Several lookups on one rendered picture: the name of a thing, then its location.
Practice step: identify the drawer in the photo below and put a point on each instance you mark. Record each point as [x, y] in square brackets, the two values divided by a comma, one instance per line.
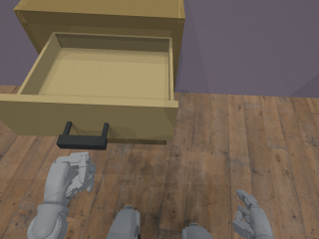
[89, 79]

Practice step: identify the robot left hand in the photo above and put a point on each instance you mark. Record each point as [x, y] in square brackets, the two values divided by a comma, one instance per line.
[77, 168]

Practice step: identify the robot thigh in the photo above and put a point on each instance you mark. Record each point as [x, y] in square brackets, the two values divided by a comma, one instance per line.
[126, 225]
[195, 232]

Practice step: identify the handle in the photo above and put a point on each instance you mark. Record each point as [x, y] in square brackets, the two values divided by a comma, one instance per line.
[91, 142]

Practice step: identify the robot right thigh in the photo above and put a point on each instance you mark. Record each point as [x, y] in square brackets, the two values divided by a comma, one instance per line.
[195, 232]

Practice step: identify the robot right hand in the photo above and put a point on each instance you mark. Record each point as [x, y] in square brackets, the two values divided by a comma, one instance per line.
[256, 222]

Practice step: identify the robot left thigh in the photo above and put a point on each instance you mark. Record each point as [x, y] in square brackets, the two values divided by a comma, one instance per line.
[126, 225]

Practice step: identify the cabinet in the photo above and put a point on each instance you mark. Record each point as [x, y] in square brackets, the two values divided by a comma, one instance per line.
[149, 18]

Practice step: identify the left robot forearm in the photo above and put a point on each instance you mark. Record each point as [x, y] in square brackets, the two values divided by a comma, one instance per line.
[50, 222]

